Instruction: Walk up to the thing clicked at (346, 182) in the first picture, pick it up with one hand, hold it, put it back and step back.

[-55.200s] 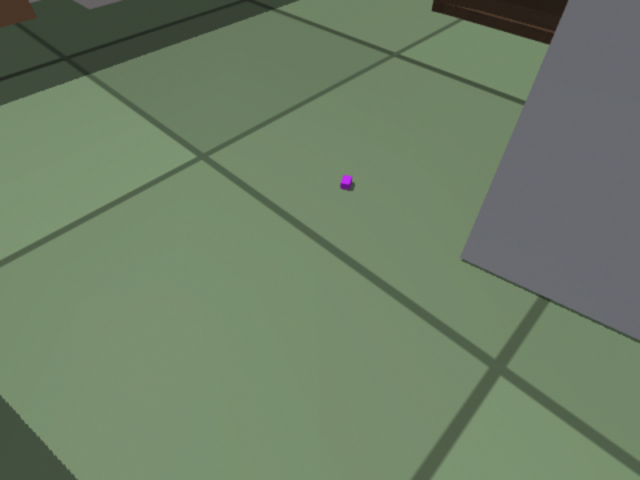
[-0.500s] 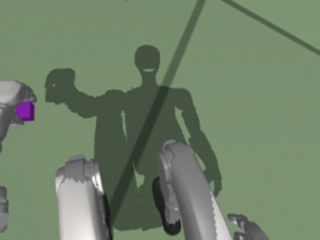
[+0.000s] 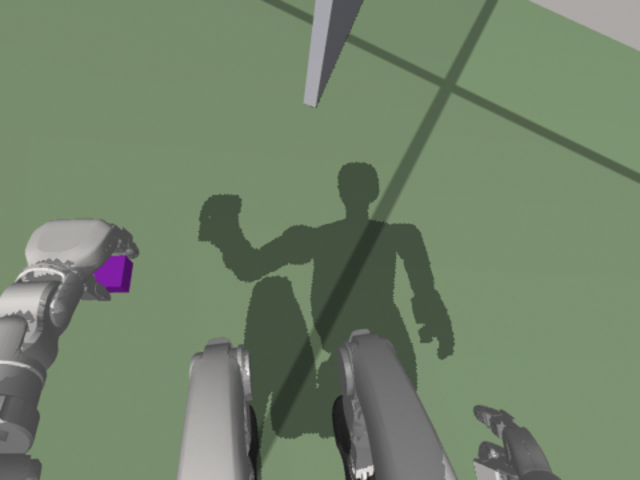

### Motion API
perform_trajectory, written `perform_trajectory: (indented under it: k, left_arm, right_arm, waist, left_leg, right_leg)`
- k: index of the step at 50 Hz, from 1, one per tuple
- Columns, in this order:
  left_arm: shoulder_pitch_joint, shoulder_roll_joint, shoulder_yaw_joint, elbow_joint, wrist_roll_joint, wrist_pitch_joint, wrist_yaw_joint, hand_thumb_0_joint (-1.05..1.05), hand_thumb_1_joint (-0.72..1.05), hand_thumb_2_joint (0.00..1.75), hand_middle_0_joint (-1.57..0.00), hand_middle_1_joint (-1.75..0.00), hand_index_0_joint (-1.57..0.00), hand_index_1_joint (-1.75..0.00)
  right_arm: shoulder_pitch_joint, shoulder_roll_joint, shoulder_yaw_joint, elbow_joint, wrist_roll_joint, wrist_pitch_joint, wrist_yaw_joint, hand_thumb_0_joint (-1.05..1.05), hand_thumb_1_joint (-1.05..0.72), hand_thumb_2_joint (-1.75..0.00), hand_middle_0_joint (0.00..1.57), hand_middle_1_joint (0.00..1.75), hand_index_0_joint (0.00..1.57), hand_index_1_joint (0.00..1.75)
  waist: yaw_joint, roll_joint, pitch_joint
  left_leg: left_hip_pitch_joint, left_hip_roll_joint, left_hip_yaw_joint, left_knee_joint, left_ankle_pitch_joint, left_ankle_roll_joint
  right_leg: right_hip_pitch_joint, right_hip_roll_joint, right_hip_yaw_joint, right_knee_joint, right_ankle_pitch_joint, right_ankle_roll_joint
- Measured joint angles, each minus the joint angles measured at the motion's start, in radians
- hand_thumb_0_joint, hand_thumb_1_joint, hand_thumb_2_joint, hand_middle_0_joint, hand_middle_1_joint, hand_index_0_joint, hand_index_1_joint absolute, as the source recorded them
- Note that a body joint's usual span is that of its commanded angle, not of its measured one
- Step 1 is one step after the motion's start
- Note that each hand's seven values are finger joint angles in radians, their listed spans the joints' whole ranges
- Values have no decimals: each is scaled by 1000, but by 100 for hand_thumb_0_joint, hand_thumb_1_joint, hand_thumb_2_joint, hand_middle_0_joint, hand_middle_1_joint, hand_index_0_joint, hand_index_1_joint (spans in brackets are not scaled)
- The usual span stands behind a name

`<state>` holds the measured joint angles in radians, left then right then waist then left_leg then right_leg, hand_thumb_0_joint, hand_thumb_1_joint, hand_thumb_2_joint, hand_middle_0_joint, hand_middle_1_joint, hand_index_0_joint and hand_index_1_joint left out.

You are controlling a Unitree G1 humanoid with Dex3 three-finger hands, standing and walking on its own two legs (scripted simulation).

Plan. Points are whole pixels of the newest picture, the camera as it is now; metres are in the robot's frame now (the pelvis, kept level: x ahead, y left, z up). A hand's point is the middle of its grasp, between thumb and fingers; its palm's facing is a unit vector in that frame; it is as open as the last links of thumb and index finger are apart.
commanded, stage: lift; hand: left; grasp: from above
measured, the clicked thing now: (103, 274) +0.41 +0.28 -0.13
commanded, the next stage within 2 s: hold in 0.90 s
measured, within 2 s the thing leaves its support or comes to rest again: neither
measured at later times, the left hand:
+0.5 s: hand (6, 261) +0.34 +0.26 +0.09, palm faces -0.48 -0.04 -0.87, open 7.2 cm
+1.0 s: hand out of the picture +0.37 +0.24 +0.17, palm faces -0.48 -0.05 -0.87, open 7.1 cm
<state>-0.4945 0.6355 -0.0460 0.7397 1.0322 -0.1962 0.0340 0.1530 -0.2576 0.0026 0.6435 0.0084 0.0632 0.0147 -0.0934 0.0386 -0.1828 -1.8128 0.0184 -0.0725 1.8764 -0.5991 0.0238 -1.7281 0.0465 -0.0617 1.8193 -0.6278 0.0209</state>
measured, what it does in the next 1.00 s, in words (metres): rises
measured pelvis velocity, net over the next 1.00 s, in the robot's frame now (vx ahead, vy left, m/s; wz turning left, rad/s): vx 0.07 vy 0.01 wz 0.04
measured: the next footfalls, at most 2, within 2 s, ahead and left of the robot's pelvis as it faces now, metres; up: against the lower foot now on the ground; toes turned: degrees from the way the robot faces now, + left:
none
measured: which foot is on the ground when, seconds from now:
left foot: down 0.00-1.00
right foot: down 0.00-1.00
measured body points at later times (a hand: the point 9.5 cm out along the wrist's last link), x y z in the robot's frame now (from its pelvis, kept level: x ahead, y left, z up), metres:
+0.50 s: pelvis +0.03 +0.00 +0.17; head +0.10 +0.02 +0.61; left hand +0.36 +0.26 +0.14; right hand +0.14 -0.26 +0.05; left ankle +0.09 +0.11 -0.46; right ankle +0.09 -0.13 -0.46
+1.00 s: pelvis +0.07 +0.01 +0.24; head +0.12 +0.01 +0.68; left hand +0.39 +0.25 +0.22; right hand +0.18 -0.26 +0.12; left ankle +0.09 +0.11 -0.46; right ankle +0.09 -0.13 -0.46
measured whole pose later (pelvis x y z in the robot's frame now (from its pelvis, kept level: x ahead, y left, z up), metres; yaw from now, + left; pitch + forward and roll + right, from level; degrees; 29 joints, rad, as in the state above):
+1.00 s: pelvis +0.07 +0.01 +0.24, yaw +3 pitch +10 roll -1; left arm -0.27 0.46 -0.18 0.71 1.01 -0.13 0.03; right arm 0.24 -0.25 -0.03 0.70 0.05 0.01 -0.06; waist -0.04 0.04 -0.09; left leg -0.67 0.01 0.01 0.85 -0.37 0.02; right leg -0.62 0.03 0.03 0.82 -0.37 0.02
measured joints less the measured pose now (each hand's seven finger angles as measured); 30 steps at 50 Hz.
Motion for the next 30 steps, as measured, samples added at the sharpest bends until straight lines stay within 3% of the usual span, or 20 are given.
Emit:
perform_trajectory:
  k: [9, 19, 30]
  left_arm:
    - [130, -49, -20, -95, -16, 20, 2, -1, 41, 11, -100, -10, -102, -10]
    - [179, -89, -69, -23, -19, 43, 7, -1, 41, 12, -99, -11, -102, -11]
    - [191, -147, -108, 19, 12, 18, 41, -1, 42, 10, -99, -12, -101, -11]
  right_arm:
    - [12, 12, -3, 18, 19, 0, -42, 1, -91, -90, 20, 30, 21, 30]
    - [61, 18, -2, 52, 32, -40, -70, 1, -91, -90, 20, 30, 21, 31]
    - [95, 7, -20, 75, 32, -71, -70, 1, -91, -90, 20, 30, 21, 30]
  waist:
    - [9, 8, -2]
    - [16, 10, 4]
    - [32, 4, 41]
  left_leg:
    - [278, 3, 14, -224, 36, -1]
    - [595, 5, 31, -502, 99, -2]
    - [838, 4, 55, -724, 152, -1]
  right_leg:
    - [270, 0, 16, -225, 44, -1]
    - [581, -1, 37, -504, 116, -3]
    - [814, -6, 62, -721, 174, -3]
